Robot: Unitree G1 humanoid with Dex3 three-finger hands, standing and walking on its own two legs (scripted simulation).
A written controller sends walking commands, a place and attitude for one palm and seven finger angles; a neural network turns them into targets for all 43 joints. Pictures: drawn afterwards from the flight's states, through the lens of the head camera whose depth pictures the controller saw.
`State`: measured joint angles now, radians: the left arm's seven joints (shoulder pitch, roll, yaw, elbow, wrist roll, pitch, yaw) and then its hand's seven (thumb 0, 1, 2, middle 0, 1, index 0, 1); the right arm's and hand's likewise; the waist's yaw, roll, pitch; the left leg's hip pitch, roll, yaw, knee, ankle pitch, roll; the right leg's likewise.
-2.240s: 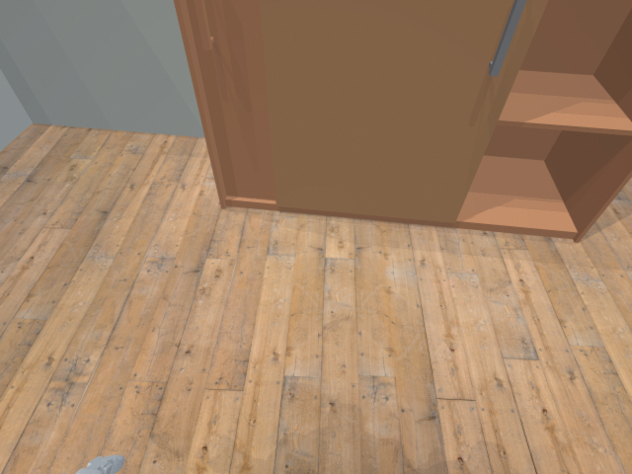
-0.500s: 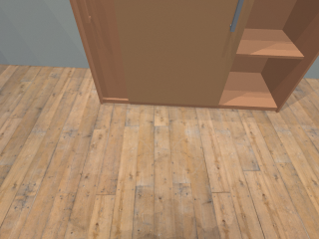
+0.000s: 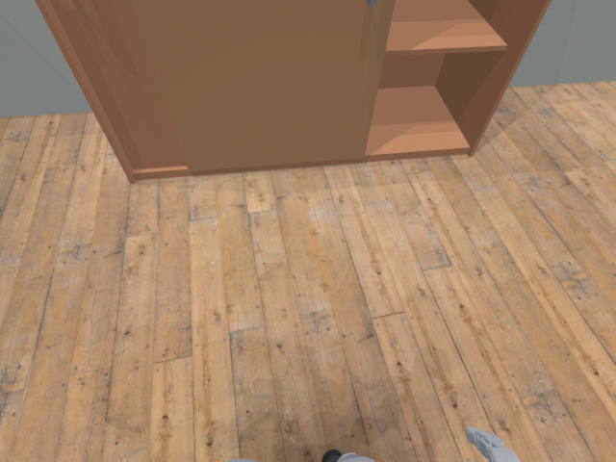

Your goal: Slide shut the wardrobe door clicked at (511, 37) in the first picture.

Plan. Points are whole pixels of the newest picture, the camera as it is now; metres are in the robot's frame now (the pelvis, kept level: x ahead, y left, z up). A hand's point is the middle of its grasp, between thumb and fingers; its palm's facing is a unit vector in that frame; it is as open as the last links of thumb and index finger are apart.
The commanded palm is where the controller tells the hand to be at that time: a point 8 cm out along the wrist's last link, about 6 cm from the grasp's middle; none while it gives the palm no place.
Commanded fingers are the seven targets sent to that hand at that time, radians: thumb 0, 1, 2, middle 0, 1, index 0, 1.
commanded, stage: walk to a spot facing it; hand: left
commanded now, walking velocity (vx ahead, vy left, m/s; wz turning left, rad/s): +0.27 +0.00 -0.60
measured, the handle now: out of the picture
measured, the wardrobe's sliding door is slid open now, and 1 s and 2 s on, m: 0.53 0.53 0.53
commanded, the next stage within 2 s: turn to face it in 1.78 s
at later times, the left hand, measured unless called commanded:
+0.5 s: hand (265, 376) +0.26 +0.09 -0.16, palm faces -0.36 -0.91 -0.22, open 7.3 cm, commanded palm none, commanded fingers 0.00 0.90 0.90 -0.20 -0.30 -0.20 -0.30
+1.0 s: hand (291, 315) +0.37 +0.06 -0.17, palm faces -0.45 -0.88 -0.15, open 7.3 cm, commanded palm none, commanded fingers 0.00 0.90 0.90 -0.20 -0.30 -0.20 -0.30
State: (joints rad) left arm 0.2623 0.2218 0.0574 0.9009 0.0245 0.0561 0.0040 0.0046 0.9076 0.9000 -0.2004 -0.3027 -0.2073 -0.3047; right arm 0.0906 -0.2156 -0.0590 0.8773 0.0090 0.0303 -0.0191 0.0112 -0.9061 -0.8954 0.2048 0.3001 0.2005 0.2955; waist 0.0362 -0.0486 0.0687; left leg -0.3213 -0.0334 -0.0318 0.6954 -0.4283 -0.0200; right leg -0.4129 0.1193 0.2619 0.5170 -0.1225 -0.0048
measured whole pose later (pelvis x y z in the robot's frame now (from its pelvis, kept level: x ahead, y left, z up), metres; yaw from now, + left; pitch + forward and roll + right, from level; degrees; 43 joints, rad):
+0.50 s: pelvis +0.05 -0.05 -0.02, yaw -20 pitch +0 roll -1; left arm 0.11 0.26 0.07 0.88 0.02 -0.03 -0.05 0.01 0.91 0.90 -0.19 -0.30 -0.20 -0.30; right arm 0.40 -0.25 -0.05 1.02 -0.01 0.01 0.00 0.01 -0.90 -0.90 0.21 0.30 0.20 0.30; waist -0.05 0.01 0.08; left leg -0.25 0.18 0.11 1.00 -0.53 -0.05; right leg -0.38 -0.03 -0.10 0.66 -0.24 -0.02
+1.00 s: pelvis +0.24 -0.08 +0.01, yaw -31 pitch -1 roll -1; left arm 0.28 0.21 0.09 1.04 0.03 0.00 -0.02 0.01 0.92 0.90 -0.19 -0.30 -0.20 -0.30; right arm 0.38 -0.12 -0.04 1.05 -0.02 -0.07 -0.02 0.01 -0.93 -0.90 0.21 0.30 0.20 0.30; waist -0.01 -0.05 -0.02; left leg -0.19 0.08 0.24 0.45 -0.24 0.04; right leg -0.53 -0.05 -0.03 1.21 -0.22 -0.02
